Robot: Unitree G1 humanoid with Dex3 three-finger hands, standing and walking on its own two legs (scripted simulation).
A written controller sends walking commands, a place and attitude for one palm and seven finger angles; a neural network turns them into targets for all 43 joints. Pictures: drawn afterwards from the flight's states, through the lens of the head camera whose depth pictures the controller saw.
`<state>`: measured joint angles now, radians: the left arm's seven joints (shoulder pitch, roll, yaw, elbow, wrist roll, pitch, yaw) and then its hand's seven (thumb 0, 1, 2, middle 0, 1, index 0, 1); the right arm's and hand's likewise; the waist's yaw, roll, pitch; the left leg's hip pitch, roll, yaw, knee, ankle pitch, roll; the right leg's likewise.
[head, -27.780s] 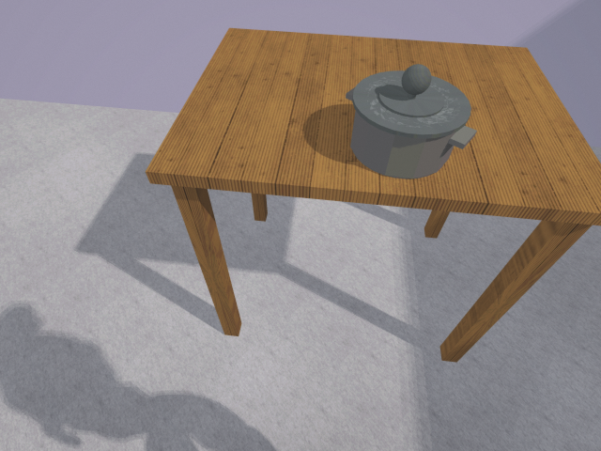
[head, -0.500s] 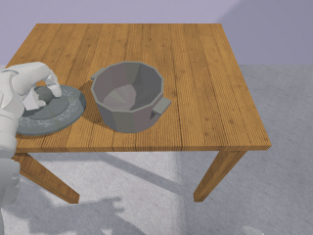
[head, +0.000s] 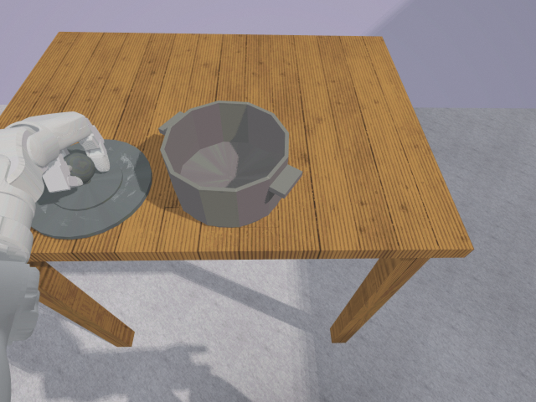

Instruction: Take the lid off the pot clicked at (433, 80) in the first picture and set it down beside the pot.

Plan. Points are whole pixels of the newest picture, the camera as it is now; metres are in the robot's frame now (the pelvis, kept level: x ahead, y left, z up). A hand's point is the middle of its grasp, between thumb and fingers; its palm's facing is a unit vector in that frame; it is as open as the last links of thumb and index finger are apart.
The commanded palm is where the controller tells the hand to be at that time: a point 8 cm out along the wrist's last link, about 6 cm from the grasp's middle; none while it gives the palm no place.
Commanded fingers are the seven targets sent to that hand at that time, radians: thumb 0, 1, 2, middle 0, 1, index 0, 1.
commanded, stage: lower the lid onto the table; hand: left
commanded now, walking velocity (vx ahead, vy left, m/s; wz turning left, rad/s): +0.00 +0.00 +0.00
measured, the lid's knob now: (77, 168) +0.46 +0.30 +0.07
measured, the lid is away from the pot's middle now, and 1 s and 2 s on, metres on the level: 0.24 0.23 0.23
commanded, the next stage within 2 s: open the fingers wide in 0.28 s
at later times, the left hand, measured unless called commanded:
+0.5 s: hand (73, 171) +0.44 +0.29 +0.09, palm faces -0.45 -0.04 -0.89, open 7.3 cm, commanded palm +0.45 +0.29 +0.14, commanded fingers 0.00 0.31 1.21 -0.92 -0.60 -0.94 -0.61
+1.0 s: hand (75, 172) +0.44 +0.29 +0.08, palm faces -0.42 -0.07 -0.91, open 8.4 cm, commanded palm +0.44 +0.29 +0.14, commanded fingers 0.00 0.03 0.86 -0.52 -0.74 -0.52 -0.74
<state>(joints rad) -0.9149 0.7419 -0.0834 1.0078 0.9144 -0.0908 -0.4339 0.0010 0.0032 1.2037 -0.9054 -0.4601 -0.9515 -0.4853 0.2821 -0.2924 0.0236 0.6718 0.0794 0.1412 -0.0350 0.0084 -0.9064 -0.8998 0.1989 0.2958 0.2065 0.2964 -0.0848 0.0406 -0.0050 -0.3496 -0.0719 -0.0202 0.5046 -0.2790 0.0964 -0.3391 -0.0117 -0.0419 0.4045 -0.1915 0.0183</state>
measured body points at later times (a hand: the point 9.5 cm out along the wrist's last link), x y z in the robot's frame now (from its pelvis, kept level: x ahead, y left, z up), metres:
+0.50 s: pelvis -0.01 +0.00 -0.01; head +0.06 +0.00 +0.44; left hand +0.45 +0.29 +0.14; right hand +0.02 -0.28 -0.13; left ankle -0.02 +0.05 -0.74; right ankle +0.00 -0.15 -0.74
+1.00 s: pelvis +0.00 -0.01 -0.01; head +0.06 -0.01 +0.44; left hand +0.45 +0.29 +0.14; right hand +0.05 -0.28 -0.13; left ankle -0.02 +0.05 -0.74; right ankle +0.00 -0.15 -0.74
